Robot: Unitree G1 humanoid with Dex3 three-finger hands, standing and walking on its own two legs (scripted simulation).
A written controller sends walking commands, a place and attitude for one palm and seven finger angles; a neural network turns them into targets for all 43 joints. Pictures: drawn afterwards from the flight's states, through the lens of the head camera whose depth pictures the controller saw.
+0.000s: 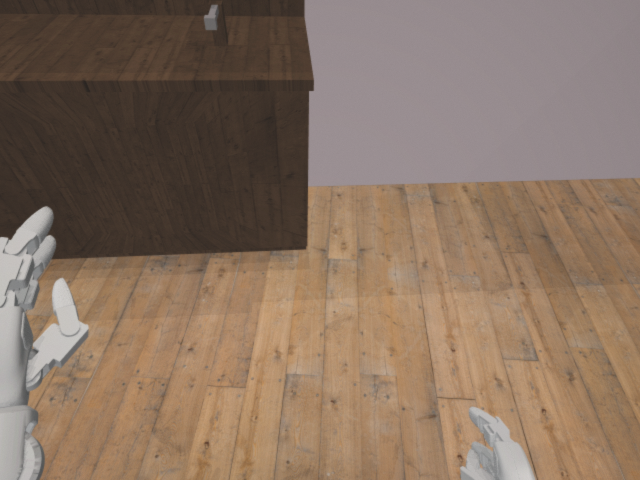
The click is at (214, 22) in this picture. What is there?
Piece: tap's lever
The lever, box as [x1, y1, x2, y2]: [204, 15, 217, 29]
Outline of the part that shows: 205,15 205,28 216,29 217,25 215,15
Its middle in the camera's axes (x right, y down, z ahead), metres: -0.28 -0.55 +0.99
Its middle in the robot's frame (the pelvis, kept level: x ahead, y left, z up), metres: +1.10 +0.36 +0.12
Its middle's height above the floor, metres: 0.89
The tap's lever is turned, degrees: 0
